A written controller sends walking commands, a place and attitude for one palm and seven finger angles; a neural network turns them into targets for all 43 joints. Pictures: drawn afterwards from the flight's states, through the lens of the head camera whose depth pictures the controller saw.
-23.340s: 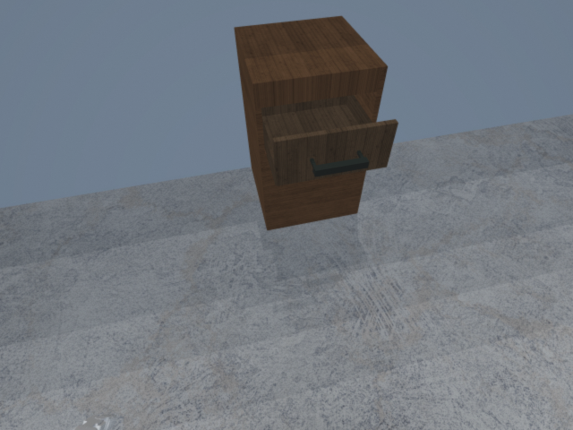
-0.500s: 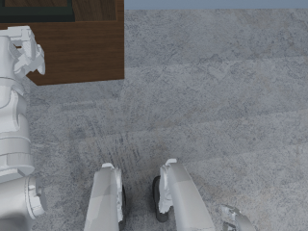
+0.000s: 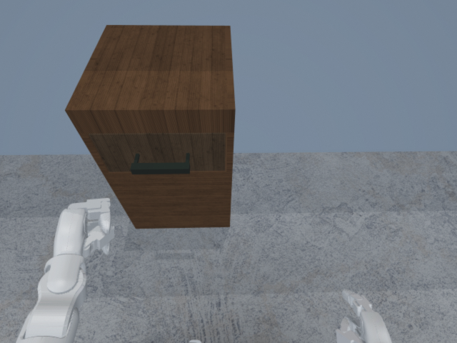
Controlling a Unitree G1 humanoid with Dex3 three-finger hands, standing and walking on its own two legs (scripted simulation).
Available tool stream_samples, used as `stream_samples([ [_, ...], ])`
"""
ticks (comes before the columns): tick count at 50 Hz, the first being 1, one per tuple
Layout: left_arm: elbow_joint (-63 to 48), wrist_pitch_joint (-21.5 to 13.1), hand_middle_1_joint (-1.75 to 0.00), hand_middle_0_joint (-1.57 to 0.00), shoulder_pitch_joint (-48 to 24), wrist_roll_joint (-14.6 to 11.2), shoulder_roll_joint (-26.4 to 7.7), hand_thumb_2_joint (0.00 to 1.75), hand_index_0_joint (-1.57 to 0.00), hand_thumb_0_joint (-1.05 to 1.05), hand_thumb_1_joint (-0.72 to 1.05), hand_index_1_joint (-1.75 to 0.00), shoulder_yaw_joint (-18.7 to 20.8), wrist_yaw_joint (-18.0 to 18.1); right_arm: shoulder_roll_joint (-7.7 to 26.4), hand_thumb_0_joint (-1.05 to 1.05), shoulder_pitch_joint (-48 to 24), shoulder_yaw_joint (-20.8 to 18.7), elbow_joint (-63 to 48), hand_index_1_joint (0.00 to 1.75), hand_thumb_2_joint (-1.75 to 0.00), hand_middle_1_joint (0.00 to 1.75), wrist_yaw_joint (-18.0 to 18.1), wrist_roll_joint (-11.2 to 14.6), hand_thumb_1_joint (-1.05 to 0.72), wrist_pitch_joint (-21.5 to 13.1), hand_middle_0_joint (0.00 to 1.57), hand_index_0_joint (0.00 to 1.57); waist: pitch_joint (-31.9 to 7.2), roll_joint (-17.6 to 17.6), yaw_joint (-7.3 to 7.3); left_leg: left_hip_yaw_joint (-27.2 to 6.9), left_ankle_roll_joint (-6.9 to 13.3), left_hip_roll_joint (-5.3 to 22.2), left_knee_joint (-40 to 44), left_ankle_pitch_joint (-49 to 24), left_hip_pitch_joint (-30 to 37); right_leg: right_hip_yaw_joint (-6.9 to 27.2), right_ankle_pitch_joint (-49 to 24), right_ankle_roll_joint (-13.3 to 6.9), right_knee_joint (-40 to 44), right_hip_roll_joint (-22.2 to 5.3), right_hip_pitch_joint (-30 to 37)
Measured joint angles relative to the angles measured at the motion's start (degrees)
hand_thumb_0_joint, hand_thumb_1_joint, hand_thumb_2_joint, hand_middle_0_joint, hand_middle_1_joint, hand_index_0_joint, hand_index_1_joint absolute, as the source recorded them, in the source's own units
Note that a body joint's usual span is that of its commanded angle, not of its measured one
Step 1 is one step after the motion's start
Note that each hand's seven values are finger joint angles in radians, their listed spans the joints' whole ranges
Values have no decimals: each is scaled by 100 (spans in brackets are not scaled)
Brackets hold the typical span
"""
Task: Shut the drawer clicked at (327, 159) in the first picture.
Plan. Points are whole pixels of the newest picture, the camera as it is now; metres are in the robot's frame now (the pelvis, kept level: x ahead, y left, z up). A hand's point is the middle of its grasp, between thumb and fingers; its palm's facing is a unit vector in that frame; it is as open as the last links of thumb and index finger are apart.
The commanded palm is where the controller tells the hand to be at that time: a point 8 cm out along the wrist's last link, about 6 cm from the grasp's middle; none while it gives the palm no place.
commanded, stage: draw the hand back to the body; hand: left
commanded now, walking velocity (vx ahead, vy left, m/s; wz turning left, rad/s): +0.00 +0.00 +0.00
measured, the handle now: (161, 162) +0.62 +0.22 -0.20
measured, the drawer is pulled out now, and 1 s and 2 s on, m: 0.00 0.00 0.00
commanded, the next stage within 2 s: step back with the hand held close in 0.66 s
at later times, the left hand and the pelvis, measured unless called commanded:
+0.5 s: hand (14, 258) +0.19 +0.22 +0.20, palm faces +0.39 -0.82 -0.41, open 3.2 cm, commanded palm +0.14 +0.26 +0.22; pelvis +0.01 -0.02 +0.04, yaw +1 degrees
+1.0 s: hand (16, 273) +0.18 +0.22 +0.20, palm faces +0.35 -0.82 -0.46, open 3.2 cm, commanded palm +0.12 +0.26 +0.22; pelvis -0.02 -0.02 +0.04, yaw -1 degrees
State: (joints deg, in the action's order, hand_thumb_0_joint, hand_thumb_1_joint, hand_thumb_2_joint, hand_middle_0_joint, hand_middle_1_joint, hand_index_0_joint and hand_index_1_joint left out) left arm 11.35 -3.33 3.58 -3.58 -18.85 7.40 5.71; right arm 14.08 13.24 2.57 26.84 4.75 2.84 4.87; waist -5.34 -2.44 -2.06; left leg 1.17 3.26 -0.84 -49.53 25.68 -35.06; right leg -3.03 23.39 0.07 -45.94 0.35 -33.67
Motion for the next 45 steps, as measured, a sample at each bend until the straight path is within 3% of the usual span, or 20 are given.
stream_samples([
  [5,-744,230,-160,-140,506,-2,3,90,-140,1,90,-160,7,190,-42,1,-22,67,138,30,-90,30,56,-5,-91,-230,21,21,155,-83,152,-15,-14,-51,730,-239,941,2,-209,5,697,-28,936],
  [13,-2052,256,-160,-140,1519,-92,32,90,-140,1,90,-160,200,57,-107,1,-181,100,343,30,-90,30,-62,-57,-91,-541,21,21,335,-177,329,-7,-53,-65,1656,-578,2047,30,-520,-19,1559,-17,2005],
  [20,-3178,193,-160,-140,2331,-122,-35,90,-140,1,89,-160,541,33,-87,2,-214,35,471,30,-90,30,-123,-132,-91,-823,21,21,410,-231,471,-45,-106,-32,2041,-740,2543,0,-674,-72,1951,27,2509],
  [27,-4043,-103,-160,-140,2833,-126,-147,90,-140,1,89,-160,973,34,-83,2,-199,-48,595,30,-90,30,-113,-156,-91,-1040,21,21,430,-288,590,-66,-156,16,2130,-799,2736,-20,-736,-126,2052,78,2708],
  [40,-3682,-187,-160,-140,2758,-61,54,90,-141,1,89,-160,798,14,-98,2,-60,-89,789,30,-90,30,-41,-192,-91,-1191,21,21,537,-283,524,-55,-220,78,2168,-907,2837,-12,-822,-201,2041,138,2775],
  [45,-3642,-661,-160,-141,2802,19,-23,90,-141,1,89,-160,1175,23,-82,2,-93,-144,735,30,-90,30,-111,-230,-91,-1017,21,21,475,-273,319,-66,-218,154,2056,-935,2487,-23,-982,-210,2172,214,2532],
])
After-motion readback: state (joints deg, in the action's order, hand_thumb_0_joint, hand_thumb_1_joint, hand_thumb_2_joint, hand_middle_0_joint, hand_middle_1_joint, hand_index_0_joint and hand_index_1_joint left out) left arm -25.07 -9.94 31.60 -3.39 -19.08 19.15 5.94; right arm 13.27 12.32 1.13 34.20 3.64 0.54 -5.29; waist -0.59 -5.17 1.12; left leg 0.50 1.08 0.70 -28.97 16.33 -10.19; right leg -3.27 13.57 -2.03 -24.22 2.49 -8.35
